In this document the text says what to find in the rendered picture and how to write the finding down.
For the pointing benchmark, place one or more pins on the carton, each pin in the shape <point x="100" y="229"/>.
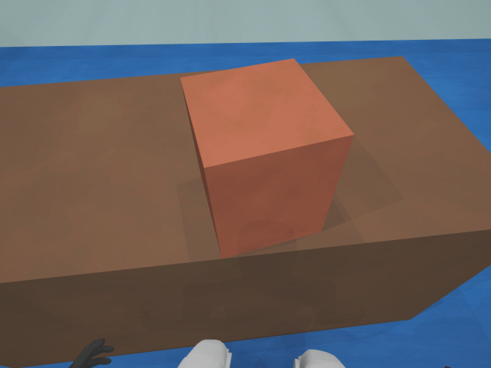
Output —
<point x="270" y="149"/>

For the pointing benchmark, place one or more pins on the pedestal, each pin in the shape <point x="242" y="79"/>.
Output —
<point x="106" y="232"/>

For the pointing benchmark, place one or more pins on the robot thigh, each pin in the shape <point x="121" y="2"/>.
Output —
<point x="317" y="359"/>
<point x="207" y="354"/>

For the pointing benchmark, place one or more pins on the left robot hand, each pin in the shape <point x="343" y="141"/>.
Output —
<point x="96" y="347"/>

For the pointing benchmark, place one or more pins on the robot left thigh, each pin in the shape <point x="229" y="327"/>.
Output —
<point x="207" y="354"/>

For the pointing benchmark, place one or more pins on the robot right thigh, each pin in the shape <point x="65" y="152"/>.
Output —
<point x="317" y="359"/>

